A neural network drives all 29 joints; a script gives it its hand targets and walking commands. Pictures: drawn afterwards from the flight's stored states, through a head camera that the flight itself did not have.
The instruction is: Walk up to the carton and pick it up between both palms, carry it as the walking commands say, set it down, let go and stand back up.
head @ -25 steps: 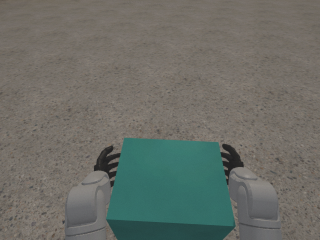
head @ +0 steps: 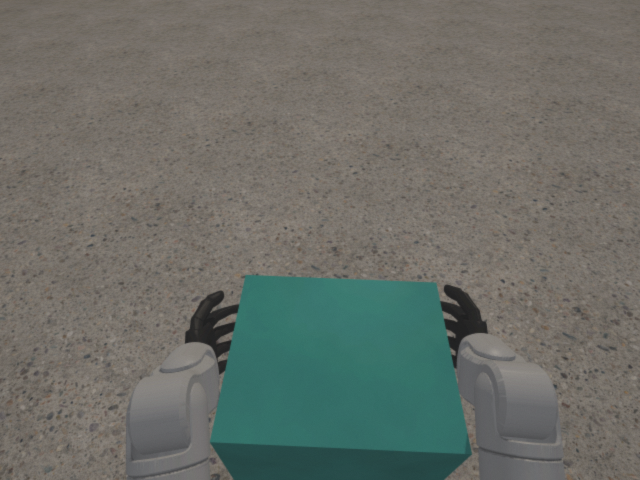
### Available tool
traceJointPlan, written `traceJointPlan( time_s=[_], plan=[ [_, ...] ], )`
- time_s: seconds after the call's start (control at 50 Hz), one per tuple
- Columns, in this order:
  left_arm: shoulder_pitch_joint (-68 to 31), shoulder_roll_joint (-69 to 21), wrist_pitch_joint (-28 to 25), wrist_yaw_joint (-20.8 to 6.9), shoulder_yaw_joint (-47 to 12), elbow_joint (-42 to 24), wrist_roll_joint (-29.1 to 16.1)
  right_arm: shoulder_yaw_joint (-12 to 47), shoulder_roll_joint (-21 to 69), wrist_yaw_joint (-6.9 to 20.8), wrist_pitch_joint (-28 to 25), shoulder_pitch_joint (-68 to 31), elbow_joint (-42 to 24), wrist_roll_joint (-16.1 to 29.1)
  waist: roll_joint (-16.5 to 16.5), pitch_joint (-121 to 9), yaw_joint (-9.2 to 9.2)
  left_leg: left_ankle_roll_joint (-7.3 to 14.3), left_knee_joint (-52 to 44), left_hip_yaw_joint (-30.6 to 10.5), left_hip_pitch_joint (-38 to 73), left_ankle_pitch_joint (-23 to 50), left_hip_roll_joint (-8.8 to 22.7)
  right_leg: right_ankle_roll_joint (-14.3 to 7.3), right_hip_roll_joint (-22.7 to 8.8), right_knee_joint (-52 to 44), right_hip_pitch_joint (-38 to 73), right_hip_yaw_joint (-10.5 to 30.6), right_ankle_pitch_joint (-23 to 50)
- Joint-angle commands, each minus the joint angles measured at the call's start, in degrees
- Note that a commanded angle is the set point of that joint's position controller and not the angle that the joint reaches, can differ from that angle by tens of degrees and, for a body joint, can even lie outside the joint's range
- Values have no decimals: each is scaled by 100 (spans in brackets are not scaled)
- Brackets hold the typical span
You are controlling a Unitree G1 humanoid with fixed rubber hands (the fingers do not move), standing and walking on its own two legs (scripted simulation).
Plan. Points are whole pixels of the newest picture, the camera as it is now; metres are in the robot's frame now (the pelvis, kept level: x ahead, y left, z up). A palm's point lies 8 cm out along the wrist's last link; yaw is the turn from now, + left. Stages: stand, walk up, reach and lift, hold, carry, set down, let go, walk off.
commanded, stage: carry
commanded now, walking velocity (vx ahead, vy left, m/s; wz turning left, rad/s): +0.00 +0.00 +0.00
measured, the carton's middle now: (334, 401) +0.24 +0.01 +0.02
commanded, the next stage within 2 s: none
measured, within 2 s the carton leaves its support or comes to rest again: neither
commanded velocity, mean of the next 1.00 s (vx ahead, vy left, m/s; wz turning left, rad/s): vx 0.00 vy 0.00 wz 0.00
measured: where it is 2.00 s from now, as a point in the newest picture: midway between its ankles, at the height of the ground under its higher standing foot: outside the picture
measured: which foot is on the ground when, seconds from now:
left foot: down 0.00-1.00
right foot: down 0.00-1.00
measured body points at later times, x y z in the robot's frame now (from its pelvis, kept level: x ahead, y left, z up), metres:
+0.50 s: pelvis +0.00 -0.02 +0.01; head -0.01 -0.02 +0.46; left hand +0.28 +0.13 +0.09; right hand +0.28 -0.17 +0.09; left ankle +0.01 +0.06 -0.73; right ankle +0.04 -0.13 -0.73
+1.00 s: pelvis +0.01 -0.05 +0.01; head -0.02 -0.05 +0.46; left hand +0.28 +0.10 +0.09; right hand +0.28 -0.20 +0.09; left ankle +0.01 +0.06 -0.73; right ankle +0.04 -0.13 -0.73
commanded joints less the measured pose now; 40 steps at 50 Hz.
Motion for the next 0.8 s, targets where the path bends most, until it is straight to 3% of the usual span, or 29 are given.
traceJointPlan(
  time_s=[0.0,0.3,0.78],
  plan=[
    [-2678,-4776,50,-1404,-3968,-146,-2170,3870,4771,1373,77,-2628,-357,2159,120,-1119,-65,-171,-1022,-1056,431,1244,1302,49,-226,-260,504,97,205],
    [-2660,-4851,14,-1353,-3833,55,-2020,3794,4864,1451,75,-2744,-170,2190,83,-1189,-57,-269,-916,-888,439,1307,1173,-47,-306,-611,828,263,702],
    [-2578,-4688,-47,-1322,-3758,-3,-1989,3763,4747,1397,9,-2648,-185,2130,-29,-1150,-84,-311,-724,-818,451,652,1021,-386,-286,-905,890,517,876]
  ],
)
